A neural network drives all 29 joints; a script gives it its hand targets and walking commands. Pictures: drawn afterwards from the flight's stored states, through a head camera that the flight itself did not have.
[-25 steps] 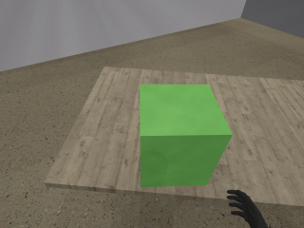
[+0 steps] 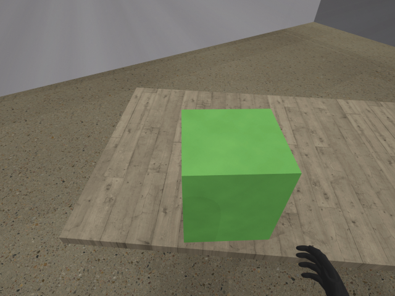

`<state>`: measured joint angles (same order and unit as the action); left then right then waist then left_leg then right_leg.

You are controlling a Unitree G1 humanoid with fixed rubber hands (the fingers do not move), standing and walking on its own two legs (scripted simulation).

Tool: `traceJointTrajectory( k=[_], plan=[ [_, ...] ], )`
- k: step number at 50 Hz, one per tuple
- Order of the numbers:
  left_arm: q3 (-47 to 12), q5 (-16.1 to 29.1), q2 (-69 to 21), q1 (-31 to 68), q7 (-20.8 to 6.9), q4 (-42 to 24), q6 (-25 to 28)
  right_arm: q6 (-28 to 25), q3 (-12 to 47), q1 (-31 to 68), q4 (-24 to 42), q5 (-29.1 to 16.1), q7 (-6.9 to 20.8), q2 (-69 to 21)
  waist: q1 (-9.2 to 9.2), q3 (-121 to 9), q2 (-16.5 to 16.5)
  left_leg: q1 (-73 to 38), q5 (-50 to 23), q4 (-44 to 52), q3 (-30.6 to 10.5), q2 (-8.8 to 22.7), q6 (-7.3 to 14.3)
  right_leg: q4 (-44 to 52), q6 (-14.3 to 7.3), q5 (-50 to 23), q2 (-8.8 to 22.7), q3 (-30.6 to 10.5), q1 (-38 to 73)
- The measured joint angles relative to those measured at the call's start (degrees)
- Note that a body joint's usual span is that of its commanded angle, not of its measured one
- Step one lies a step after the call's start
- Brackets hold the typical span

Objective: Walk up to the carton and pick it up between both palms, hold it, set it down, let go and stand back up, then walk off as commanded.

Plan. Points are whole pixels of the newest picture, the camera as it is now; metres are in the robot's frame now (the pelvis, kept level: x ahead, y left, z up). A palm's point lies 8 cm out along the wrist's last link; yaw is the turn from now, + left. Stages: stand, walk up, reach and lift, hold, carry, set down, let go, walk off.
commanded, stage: stand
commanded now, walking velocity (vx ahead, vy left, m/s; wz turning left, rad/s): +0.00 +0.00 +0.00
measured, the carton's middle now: (226, 176) +0.41 -0.03 +0.04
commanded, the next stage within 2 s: walk off in 0.36 s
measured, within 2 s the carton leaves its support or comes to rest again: neither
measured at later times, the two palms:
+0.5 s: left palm out of the picture +0.07 +0.27 -0.11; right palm (332, 290) +0.19 -0.23 -0.03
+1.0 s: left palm out of the picture -0.03 +0.25 -0.10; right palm out of the picture +0.15 -0.27 -0.08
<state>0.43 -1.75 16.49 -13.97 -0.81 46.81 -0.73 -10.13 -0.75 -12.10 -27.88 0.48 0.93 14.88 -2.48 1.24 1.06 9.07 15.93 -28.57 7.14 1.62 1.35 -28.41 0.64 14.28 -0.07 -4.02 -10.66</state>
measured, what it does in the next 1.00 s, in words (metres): steps on the spot: right foot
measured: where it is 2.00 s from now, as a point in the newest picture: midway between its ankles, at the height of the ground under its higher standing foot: outside the picture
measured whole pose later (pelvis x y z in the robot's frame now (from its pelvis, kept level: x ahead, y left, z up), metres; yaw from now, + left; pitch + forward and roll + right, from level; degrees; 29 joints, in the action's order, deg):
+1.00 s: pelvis -0.09 -0.04 -0.02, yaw +0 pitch -3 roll +3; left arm 0.6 -1.8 18.3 -13.9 -0.8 44.3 -2.0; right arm -1.0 -0.8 -2.5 -25.3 0.5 -1.7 17.3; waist -2.5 10.1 -3.4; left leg 24.7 28.2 -58.7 0.9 -3.2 3.3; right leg -42.3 -1.8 18.7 -0.6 -4.0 -20.1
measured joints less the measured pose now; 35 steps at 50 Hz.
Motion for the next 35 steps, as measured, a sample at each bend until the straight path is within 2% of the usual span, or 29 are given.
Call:
traceJointTrajectory(
  k=[29, 31, 35],
  plan=[
    [0.0, 0.0, 0.3, 0.0, 0.0, 0.5, 0.0, -1.1, 0.0, 0.2, 0.0, 0.0, -0.8, 0.0, 0.01, 0.5, -0.4, 0.4, -0.2, -0.2, 0.0, -0.1, 0.1, -0.8, 0.0, -0.2, 0.1, 0.0, -0.7],
    [0.0, 0.0, 1.0, 0.0, 0.0, -0.1, 0.0, -1.4, 0.0, 1.1, 0.0, 0.0, -0.2, 0.0, 0.05, 1.5, 0.2, 1.1, -0.3, -0.9, 0.0, -0.1, 0.2, -5.5, -0.1, 0.3, 0.0, 0.1, -3.2],
    [0.0, 0.0, 2.1, 0.0, 0.0, -0.2, -0.6, -1.6, 0.0, 3.2, 0.2, 0.0, 1.6, 0.0, 0.07, 3.8, 0.7, 1.6, -1.1, -1.2, -0.1, -0.1, 0.2, -27.4, -0.1, 8.2, -1.5, 0.1, -9.3]
  ],
)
